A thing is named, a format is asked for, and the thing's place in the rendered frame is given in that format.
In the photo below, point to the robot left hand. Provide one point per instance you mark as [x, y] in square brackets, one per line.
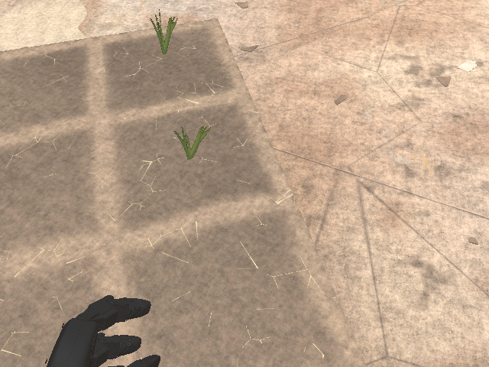
[80, 345]

